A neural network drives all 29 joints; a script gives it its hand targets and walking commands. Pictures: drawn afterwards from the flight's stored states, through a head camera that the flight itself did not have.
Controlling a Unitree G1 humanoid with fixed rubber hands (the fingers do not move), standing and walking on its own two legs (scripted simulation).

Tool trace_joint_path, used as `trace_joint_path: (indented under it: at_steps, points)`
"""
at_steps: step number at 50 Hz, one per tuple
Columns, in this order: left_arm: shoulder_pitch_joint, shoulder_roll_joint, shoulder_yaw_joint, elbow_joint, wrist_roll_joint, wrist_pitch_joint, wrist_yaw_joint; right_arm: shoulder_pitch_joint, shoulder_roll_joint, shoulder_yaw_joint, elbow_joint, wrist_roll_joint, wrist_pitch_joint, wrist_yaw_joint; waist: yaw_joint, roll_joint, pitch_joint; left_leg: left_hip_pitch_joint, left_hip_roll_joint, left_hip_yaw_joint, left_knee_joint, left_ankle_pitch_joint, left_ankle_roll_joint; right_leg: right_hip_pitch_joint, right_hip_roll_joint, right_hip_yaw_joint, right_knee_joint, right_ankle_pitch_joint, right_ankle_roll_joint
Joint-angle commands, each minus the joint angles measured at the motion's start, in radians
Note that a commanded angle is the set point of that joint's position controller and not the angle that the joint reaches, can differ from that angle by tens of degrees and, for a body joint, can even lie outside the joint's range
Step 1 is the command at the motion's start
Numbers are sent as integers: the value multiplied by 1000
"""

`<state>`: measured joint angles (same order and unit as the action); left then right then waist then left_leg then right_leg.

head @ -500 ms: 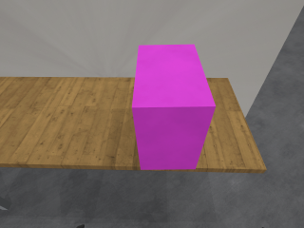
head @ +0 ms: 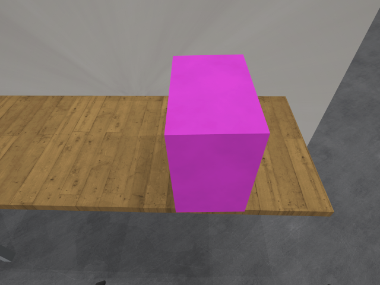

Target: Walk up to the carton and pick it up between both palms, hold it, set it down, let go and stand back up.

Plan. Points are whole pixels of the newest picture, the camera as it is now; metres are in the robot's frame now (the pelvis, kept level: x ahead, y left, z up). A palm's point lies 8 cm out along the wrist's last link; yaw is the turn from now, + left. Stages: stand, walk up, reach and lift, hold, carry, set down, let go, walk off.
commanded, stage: stand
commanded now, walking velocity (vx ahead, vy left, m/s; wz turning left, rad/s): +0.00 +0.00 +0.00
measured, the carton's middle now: (209, 134) +0.45 -0.02 +0.05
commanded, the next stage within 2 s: none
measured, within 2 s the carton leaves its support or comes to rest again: neither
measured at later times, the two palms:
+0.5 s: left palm out of the picture +0.09 +0.26 -0.12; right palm out of the picture +0.07 -0.28 -0.11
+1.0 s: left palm out of the picture +0.09 +0.26 -0.12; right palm out of the picture +0.07 -0.28 -0.11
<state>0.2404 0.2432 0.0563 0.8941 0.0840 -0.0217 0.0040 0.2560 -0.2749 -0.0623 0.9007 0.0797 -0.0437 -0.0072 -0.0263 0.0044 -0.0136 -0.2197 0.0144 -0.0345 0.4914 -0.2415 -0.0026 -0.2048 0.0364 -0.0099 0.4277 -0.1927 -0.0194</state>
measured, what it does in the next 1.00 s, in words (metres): stands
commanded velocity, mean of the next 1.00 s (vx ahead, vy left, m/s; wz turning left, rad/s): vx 0.00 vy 0.00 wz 0.00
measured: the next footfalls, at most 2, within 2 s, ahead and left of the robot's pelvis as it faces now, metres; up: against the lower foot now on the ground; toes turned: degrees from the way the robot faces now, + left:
none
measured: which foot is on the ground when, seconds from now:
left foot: down 0.00-1.00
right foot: down 0.00-1.00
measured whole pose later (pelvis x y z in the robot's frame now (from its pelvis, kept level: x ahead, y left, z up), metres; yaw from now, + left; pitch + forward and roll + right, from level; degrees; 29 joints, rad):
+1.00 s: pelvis +0.00 +0.00 +0.00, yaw +0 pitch -2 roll -1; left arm 0.24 0.24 0.06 0.89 0.08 -0.02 0.00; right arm 0.26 -0.28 -0.06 0.90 0.08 -0.04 -0.01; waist -0.03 0.01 -0.01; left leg -0.22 0.01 -0.04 0.49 -0.24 0.00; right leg -0.20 0.04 -0.01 0.42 -0.19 -0.02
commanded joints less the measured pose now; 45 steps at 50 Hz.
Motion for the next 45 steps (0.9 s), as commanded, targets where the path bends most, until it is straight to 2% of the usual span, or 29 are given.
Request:
trace_joint_path:
  at_steps: [1, 45]
  points:
    - [-72, 249, 17, 5, -95, -33, -1, -108, -235, -8, -16, -123, -17, -9, 34, 84, 60, -14, 117, -124, -199, 56, 42, 52, -151, 141, -123, 42, -30]
    - [-77, 252, 17, 3, -94, -33, -2, -111, -236, -8, -15, -123, -17, -9, 33, 81, 59, -12, 116, -123, -201, 54, 40, 53, -150, 140, -122, 44, -30]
